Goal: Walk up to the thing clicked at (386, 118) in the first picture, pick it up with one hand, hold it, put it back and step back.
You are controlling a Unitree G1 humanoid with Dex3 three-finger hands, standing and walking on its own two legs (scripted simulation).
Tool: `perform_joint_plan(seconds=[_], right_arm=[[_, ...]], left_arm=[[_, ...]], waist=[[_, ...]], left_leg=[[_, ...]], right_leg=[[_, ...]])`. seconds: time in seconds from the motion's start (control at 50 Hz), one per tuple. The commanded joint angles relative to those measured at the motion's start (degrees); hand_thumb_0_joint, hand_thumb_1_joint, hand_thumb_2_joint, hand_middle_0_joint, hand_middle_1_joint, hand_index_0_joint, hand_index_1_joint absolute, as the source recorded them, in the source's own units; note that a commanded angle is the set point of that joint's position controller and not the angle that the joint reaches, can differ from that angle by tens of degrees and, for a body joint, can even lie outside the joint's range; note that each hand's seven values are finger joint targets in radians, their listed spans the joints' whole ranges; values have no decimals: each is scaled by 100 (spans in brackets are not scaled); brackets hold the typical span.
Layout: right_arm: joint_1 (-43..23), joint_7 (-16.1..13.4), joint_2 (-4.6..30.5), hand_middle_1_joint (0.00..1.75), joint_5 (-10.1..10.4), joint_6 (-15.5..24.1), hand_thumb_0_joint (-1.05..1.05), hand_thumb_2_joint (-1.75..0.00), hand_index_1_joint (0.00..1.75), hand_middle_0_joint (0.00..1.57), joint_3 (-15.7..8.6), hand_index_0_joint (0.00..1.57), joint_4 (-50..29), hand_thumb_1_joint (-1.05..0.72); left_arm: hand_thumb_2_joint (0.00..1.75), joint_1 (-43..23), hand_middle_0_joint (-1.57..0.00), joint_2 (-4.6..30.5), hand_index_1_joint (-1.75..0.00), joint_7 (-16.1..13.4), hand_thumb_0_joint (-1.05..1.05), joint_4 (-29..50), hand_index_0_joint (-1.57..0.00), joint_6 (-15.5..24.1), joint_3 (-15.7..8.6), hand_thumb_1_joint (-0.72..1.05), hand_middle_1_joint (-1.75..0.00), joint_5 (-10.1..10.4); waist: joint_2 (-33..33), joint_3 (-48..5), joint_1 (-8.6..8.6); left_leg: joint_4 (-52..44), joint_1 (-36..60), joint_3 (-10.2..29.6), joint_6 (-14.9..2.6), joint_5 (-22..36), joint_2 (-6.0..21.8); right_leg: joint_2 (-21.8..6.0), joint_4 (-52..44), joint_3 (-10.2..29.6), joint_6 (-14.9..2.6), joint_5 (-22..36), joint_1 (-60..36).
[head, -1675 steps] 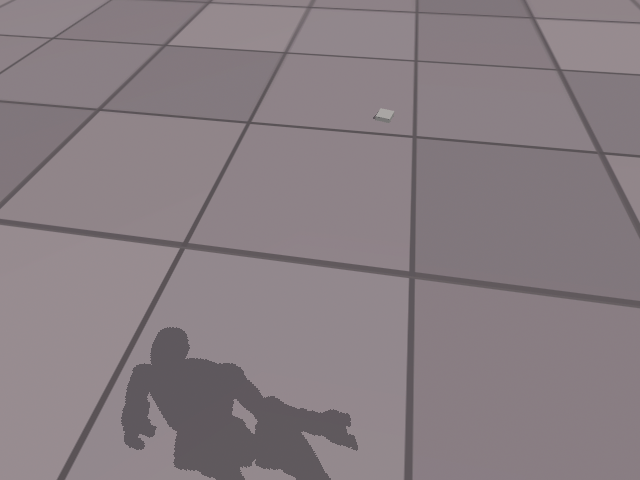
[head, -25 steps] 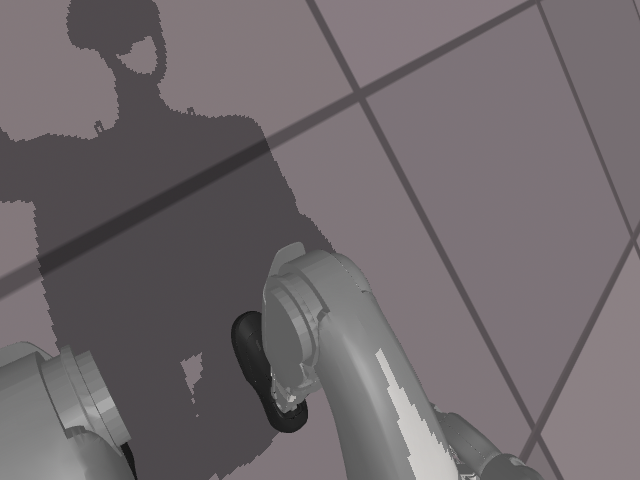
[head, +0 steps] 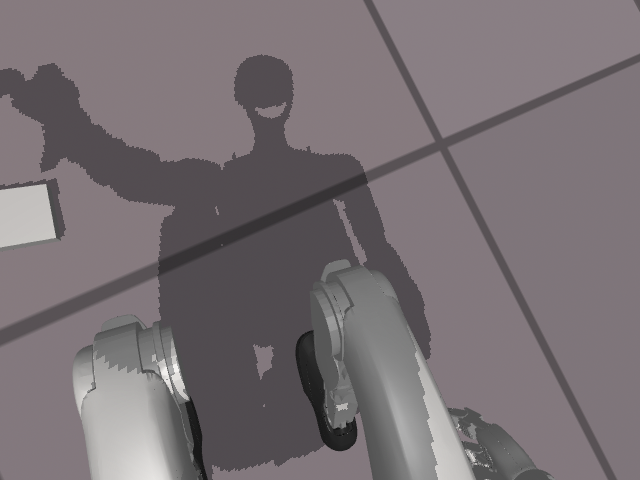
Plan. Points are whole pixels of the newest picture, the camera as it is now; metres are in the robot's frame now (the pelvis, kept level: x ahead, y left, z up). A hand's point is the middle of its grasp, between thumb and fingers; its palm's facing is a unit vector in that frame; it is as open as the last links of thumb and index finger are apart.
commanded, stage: withdraw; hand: left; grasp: from above
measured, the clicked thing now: (17, 218) +0.48 +0.33 -0.33
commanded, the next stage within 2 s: home in 0.32 s
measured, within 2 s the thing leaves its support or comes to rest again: neither
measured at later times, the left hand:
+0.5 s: hand out of the picture +0.50 +0.33 -0.18, palm faces -0.40 -0.06 -0.91, open 13.1 cm
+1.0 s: hand out of the picture +0.36 +0.31 +0.00, palm faces -0.25 -0.62 -0.74, open 7.7 cm
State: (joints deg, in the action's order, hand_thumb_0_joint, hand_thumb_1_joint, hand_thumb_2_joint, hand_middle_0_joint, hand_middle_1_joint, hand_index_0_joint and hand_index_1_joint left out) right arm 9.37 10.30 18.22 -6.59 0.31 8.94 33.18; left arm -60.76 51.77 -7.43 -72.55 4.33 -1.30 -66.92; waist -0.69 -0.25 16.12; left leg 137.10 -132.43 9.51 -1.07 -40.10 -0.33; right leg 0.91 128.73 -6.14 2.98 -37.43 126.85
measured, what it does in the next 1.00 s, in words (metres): rises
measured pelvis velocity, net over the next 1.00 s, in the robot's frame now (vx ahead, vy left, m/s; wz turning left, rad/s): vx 0.00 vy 0.00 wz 0.10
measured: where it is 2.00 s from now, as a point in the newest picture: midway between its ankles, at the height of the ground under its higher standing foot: (263, 442)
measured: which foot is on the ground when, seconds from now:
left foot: down 0.00-1.00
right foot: down 0.00-1.00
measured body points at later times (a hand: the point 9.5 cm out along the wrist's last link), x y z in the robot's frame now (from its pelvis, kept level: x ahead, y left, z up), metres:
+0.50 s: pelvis -0.01 +0.00 -0.02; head +0.25 +0.09 +0.33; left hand +0.51 +0.33 -0.13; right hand +0.03 -0.27 -0.10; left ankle +0.07 +0.12 -0.31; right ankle +0.11 -0.13 -0.31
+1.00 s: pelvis +0.00 +0.00 +0.11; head +0.19 +0.07 +0.51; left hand +0.37 +0.34 +0.05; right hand +0.17 -0.26 +0.00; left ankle +0.07 +0.12 -0.31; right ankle +0.11 -0.13 -0.31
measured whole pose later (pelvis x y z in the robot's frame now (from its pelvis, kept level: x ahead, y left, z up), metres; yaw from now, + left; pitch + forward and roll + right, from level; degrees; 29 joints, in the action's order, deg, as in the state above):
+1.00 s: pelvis +0.00 +0.00 +0.11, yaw +6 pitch +35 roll -7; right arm 7.8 3.3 17.0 0.1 -3.0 -0.2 33.8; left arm -24.8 33.5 1.6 -33.5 -3.5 -4.8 -30.8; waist -2.2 -10.3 5.6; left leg 115.9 -112.8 5.0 -1.2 -38.4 0.0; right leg -0.3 110.6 -2.8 2.7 -36.5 109.3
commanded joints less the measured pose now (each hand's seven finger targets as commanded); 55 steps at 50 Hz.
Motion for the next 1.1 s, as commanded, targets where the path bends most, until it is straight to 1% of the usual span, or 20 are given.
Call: perform_joint_plan(seconds=[0.0, 0.08, 0.16, 0.24, 0.28, 0.38, 0.42, 0.44, 0.5, 0.58, 0.6, 0.64, 0.68, 0.76, 0.84, 0.86, 0.88, 0.98, 1.04, 1.08], right_arm=[[1417, -309, 1635, 30, 89, -290, 0, -90, 30, 20, -596, 20, -48, -89], [1252, -485, 1499, 30, 67, -377, 0, -90, 30, 20, -460, 20, -41, -89], [1112, -561, 1444, 30, -5, -373, 0, -90, 30, 20, -324, 20, 13, -89], [1137, -558, 1468, 30, -96, -306, 0, -90, 30, 20, -246, 20, 95, -89], [1163, -553, 1562, 30, -155, -247, 0, -89, 30, 20, -238, 20, 97, -89], [1237, -540, 1661, 30, -220, -109, 0, -90, 30, 20, -249, 20, 85, -90], [1268, -511, 1609, 30, -203, -95, 0, -89, 30, 20, -232, 20, 64, -88], [1305, -501, 1660, 30, -190, -80, 0, -89, 30, 20, -280, 20, 49, -88], [1370, -476, 1637, 30, -138, -99, 0, -90, 30, 20, -398, 20, -37, -89], [1561, -410, 1521, 30, 36, -226, 0, -90, 30, 20, -678, 20, -36, -89], [1620, -414, 1554, 30, 80, -259, 0, -90, 30, 20, -768, 20, 20, -89], [1661, -422, 1524, 30, 170, -334, 0, -90, 30, 20, -910, 20, -26, -90], [1571, -446, 1421, 30, 307, -401, 0, -90, 30, 20, -1055, 20, -99, -90], [1256, -577, 1223, 30, 510, -427, 0, -90, 30, 20, -1178, 20, -115, -90], [967, -653, 1023, 30, 640, -355, 0, -90, 30, 20, -1287, 20, -253, -90], [877, -681, 1034, 30, 657, -334, 0, -90, 30, 20, -1292, 20, -214, -90], [830, -707, 980, 30, 672, -295, 0, -90, 30, 20, -1307, 20, -265, -90], [508, -863, 855, 30, 757, -56, 0, -90, 30, 20, -1325, 20, -374, -90], [279, -963, 779, 30, 821, 99, 0, -90, 30, 20, -1312, 20, -508, -90], [138, -1035, 716, 30, 851, 200, 0, -90, 30, 20, -1297, 20, -555, -90]], left_arm=[[95, -1632, -12, 1061, -95, 245, 0, 960, -13, 219, -106, -45, -96, 139], [93, -1634, -15, 1103, -93, 170, 0, 630, -15, 533, -95, -42, -93, 48], [90, -1885, -17, 1215, -89, -173, 0, 392, -18, 856, -115, -38, -90, -114], [90, -2263, -17, 1371, -90, -677, 0, 60, -17, 1000, -162, -40, -91, -375], [89, -2377, -18, 1373, -89, -911, 0, -219, -19, 997, -202, -38, -89, -454], [86, -2715, -21, 2008, -85, -1261, 0, -104, -22, 891, -555, -35, -86, -714], [91, -2685, -24, 2147, -76, -1293, 0, 76, -22, 798, -620, -27, -77, -748], [92, -2436, -25, 2099, -68, -1275, 0, -70, -22, 711, -679, -19, -69, -716], [92, -2232, -24, 2114, -60, -1074, 0, 510, -22, 531, -799, 2, -58, -487], [83, -1336, -21, 1742, -45, -522, 0, 1097, -20, 229, -860, 27, -44, 193], [82, -1041, -20, 1513, -41, -360, 0, 1152, -19, 161, -863, 35, -40, 422], [79, -619, -19, 1253, -35, -30, 0, 1951, -18, 65, -855, 48, -34, 797], [77, -173, -18, 1122, -28, 250, 0, 2886, -18, -69, -986, 62, -28, 1348], [90, 801, -20, 406, -30, 668, 0, 3725, -20, -328, -955, 89, -30, 2364], [90, 1488, -20, -78, -30, 797, 0, 4701, -20, -449, -908, 90, -30, 3127], [90, 1736, -20, -243, -30, 800, 0, 4644, -20, -502, -895, 90, -30, 3300], [90, 1744, -20, -492, -30, 804, 0, 5070, -20, -502, -689, 90, -30, 3438], [90, 2663, -20, -1041, -30, 666, 0, 5274, -20, -778, -627, 90, -30, 4161], [90, 3159, -20, -1155, -30, 572, 0, 5653, -20, -1009, -695, 90, -30, 4556], [90, 3510, -20, -1473, -30, 528, 0, 5869, -20, -1163, -601, 90, -30, 4862]], waist=[[-1328, -3353, 345], [-1329, -3190, 277], [-1728, -3279, 248], [-2009, -3601, 375], [-2008, -3324, 478], [-2566, -3954, 349], [-2828, -4369, 257], [-2730, -4153, 234], [-2726, -4735, 63], [-2593, -5066, -236], [-2459, -4824, -236], [-2344, -5088, -395], [-2300, -5529, -657], [-1482, -4703, -651], [-1414, -4838, -841], [-1273, -4577, -830], [-1404, -4629, -785], [-1124, -4048, -909], [-1014, -4196, -1041], [-953, -4007, -1004]], left_leg=[[-1538, 2508, -372, -23, 1193, -14], [-1567, 2432, -462, -32, 954, -32], [-1654, 2577, -437, -7, 785, 2], [-1515, 2846, -427, -1, 987, 25], [-1516, 2802, -340, 28, 832, 18], [-1370, 3209, -417, 55, 1161, 34], [-1340, 3340, -458, 46, 1378, 53], [-1372, 3179, -478, 52, 1333, 11], [-1450, 3322, -519, 41, 1435, 14], [-1790, 3522, -561, 32, 1617, 11], [-1836, 3537, -550, 39, 1699, -22], [-1980, 3739, -565, 32, 1795, -29], [-2282, 4064, -606, 13, 1846, -21], [-2717, 3863, -454, -73, 1267, -1], [-3364, 4526, -338, -82, 1108, 76], [-3490, 4603, -271, -63, 1087, 78], [-3658, 4804, -249, -50, 1085, 98], [-4493, 5332, -193, -37, 553, 147], [-4805, 5791, -272, -21, 676, 128], [-5046, 6027, -285, -7, 787, 118]], right_leg=[[174, -1463, -385, -604, 1048, -2072], [165, -1516, -331, -602, 773, -1948], [180, -1319, -361, -578, 696, -1731], [202, -1093, -400, -545, 994, -1714], [180, -1028, -486, -567, 852, -1370], [150, -832, -498, -562, 1145, -1423], [171, -770, -443, -548, 1335, -1648], [138, -804, -459, -568, 1262, -1564], [136, -911, -436, -570, 1316, -1865], [144, -1142, -362, -564, 1406, -2256], [114, -1243, -345, -574, 1444, -2187], [111, -1411, -294, -602, 1483, -2408], [101, -1599, -173, -591, 1510, -2707], [89, -2053, -75, -577, 1152, -2551], [58, -2493, 22, -499, 1123, -3052], [34, -2583, 19, -509, 1085, -3003], [24, -2670, 22, -499, 1114, -3112], [-5, -3363, 77, -446, 777, -3630], [-5, -3783, 161, -441, 832, -4216], [-23, -4069, 206, -436, 881, -4477]])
